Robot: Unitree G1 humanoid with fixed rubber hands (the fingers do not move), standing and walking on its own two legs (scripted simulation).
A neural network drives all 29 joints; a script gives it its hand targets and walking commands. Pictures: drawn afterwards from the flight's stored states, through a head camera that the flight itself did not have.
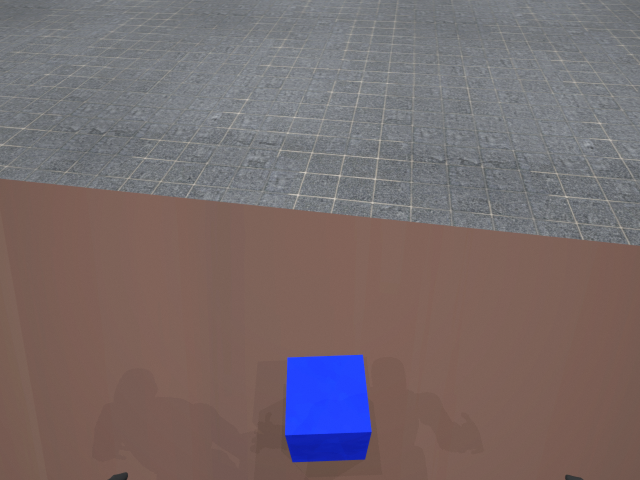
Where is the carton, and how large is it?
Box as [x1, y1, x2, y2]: [285, 355, 371, 461]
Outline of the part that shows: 362,355 287,358 285,436 292,461 364,459 371,431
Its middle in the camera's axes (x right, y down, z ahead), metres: +0.02 +0.49 +1.09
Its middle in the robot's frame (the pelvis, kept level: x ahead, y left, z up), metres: +0.45 +0.03 -0.66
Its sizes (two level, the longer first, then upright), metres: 0.210 0.200 0.250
